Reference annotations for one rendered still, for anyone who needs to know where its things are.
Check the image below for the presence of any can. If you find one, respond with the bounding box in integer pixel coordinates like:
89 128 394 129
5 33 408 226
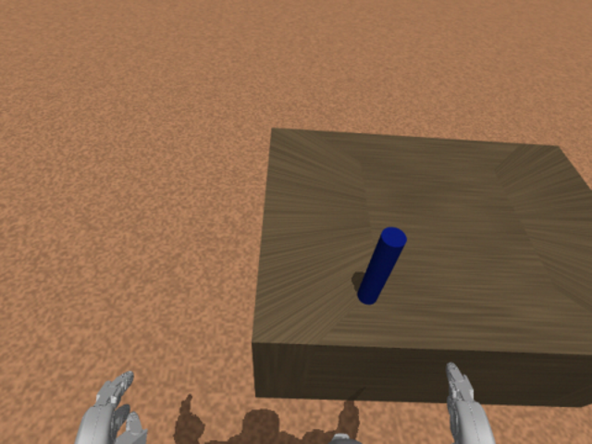
357 227 407 304

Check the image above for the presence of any right robot hand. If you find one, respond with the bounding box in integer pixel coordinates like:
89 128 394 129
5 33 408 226
446 362 496 444

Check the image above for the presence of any left robot hand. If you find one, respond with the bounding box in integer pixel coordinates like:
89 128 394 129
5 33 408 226
74 371 148 444

